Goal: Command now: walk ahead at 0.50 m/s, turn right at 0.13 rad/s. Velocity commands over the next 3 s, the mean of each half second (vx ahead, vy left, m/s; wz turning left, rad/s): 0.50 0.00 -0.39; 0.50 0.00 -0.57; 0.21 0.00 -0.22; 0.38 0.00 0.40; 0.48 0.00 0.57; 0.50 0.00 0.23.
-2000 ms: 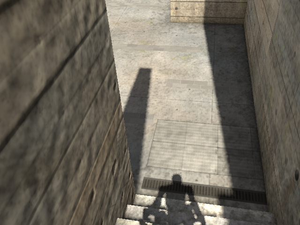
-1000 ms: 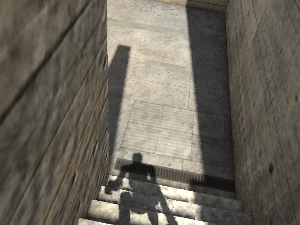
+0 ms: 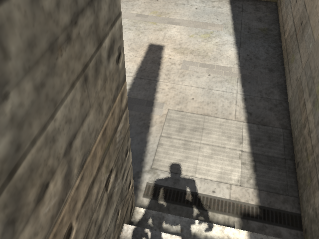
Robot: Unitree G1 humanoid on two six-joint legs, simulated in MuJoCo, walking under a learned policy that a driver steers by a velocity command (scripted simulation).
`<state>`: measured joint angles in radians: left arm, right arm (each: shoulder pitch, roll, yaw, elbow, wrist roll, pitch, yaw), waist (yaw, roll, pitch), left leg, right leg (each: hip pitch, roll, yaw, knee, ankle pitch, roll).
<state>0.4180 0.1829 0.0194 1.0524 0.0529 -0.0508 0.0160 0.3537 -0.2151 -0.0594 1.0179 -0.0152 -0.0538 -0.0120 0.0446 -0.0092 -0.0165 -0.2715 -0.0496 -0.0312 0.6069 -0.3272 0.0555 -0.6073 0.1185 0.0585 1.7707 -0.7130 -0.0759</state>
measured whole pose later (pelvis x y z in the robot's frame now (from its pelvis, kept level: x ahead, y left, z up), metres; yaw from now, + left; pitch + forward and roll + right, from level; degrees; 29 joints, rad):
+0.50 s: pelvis +0.21 -0.10 -0.22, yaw -15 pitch -1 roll +2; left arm 0.36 0.19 0.01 0.99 0.00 -0.02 -0.01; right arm 0.29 -0.21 -0.04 0.93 -0.04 -0.02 -0.04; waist -0.03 0.04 0.01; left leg -0.83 0.04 -0.06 1.81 -0.46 0.05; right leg -0.35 0.13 0.05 0.75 -0.37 -0.12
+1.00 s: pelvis +0.44 -0.15 -0.42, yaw -30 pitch -1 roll +1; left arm 0.32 0.20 0.01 0.93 0.03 0.01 0.03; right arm 0.37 -0.24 -0.04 0.92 0.00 -0.06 0.00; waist 0.03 -0.01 -0.03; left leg -0.24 -0.08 0.08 0.62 -0.34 0.11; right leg -0.75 0.14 0.05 2.05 -0.68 -0.17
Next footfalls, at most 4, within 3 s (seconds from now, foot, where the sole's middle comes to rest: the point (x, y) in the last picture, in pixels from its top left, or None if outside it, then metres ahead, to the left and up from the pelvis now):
0.34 right None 0.24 -0.15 -0.97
0.86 left None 0.49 -0.11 -1.18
1.38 right None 0.65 -0.41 -1.38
2.12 left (201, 237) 0.93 -0.25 -1.59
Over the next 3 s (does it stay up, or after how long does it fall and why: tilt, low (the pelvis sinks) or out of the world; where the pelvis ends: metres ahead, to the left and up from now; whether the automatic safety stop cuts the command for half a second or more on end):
stays up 1.33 -0.40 -1.02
